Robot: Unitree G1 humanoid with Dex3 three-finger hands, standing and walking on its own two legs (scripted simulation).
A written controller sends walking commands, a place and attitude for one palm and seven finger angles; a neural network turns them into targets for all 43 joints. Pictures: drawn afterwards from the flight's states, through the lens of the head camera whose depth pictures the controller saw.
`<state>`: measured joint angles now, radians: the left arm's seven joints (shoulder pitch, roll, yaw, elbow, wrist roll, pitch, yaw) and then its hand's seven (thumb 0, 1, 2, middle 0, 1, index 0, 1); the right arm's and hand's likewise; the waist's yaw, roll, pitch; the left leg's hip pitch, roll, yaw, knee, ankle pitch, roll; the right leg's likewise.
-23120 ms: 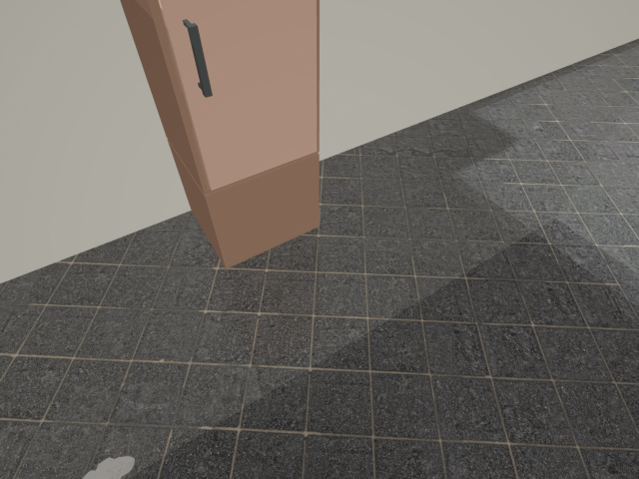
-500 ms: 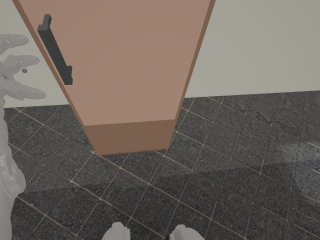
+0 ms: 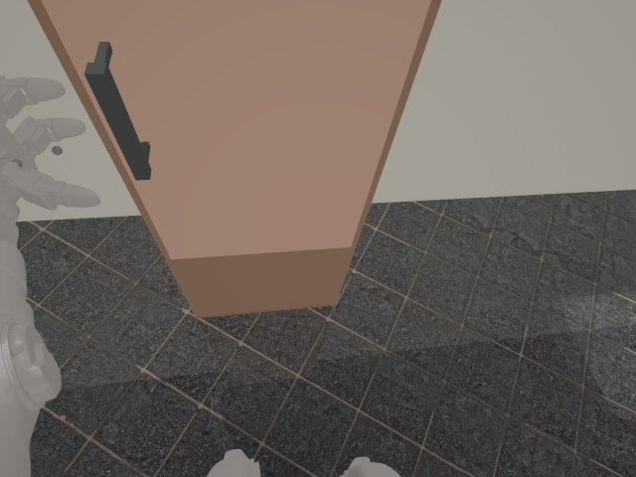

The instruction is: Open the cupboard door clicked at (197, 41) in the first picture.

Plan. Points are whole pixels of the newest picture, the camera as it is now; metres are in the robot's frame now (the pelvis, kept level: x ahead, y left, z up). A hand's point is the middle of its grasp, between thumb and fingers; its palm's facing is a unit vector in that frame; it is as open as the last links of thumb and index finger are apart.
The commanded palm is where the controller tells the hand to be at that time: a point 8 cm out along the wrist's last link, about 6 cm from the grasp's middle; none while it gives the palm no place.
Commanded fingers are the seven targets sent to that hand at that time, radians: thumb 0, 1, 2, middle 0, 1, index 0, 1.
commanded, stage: move the hooked fingers beside the handle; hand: left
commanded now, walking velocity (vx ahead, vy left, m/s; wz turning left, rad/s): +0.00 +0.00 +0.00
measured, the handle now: (125, 118) +0.53 +0.22 +0.11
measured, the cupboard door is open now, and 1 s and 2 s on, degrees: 0 0 0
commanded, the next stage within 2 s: slide the fingers in behind the handle in 0.32 s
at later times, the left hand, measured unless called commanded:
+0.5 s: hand (56, 157) +0.46 +0.27 +0.12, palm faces +0.06 -1.00 -0.01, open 14.0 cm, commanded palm +0.44 +0.32 +0.11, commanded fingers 0.00 -0.50 0.30 -0.30 -1.20 -0.30 -1.20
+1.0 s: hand (100, 154) +0.46 +0.23 +0.12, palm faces +0.06 -1.00 +0.00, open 14.0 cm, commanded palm +0.44 +0.28 +0.11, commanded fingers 0.00 -0.50 0.30 -0.30 -1.20 -0.30 -1.20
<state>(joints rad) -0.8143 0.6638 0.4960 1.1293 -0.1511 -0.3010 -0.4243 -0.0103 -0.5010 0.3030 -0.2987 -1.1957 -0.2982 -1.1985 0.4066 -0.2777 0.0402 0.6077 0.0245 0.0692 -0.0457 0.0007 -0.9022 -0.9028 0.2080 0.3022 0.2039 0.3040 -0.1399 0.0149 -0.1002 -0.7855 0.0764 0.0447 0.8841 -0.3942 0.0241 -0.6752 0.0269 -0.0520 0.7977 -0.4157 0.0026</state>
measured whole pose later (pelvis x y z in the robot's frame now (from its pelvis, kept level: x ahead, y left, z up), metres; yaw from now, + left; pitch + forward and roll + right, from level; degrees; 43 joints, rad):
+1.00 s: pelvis -0.01 +0.00 +0.00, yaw +0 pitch +15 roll -3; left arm -0.82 0.56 0.43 1.11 -0.14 -0.31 -0.32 -0.01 -0.50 0.30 -0.30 -1.20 -0.30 -1.20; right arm 0.41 -0.27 0.04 0.62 0.02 0.05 -0.03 0.00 -0.90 -0.90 0.21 0.30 0.20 0.30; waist -0.14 0.03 -0.10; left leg -0.77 0.07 0.05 0.88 -0.38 0.02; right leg -0.67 0.02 -0.05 0.82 -0.41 0.00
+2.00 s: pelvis -0.01 -0.01 +0.00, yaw +1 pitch +15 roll -2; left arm -0.84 0.47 0.37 1.12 -0.13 -0.32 -0.24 -0.01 -0.50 0.30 -0.28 -1.19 -0.29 -1.20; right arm 0.38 -0.27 0.03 0.64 0.02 0.04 -0.03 0.00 -0.90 -0.90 0.21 0.30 0.20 0.30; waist -0.14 0.02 -0.09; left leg -0.75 0.07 0.03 0.87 -0.37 0.01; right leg -0.66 0.02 -0.06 0.82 -0.42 -0.01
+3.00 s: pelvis -0.01 -0.01 +0.00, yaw +0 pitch +14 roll -2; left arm -0.78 0.44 0.37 1.07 -0.14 -0.32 -0.21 0.01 0.70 0.81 -0.30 -1.31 -0.30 -1.32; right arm 0.39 -0.26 0.03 0.63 0.01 0.04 -0.02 0.00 -0.90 -0.90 0.21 0.30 0.20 0.30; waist -0.13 0.03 -0.10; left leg -0.73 0.07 0.05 0.87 -0.38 0.02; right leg -0.64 0.02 -0.04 0.81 -0.42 0.00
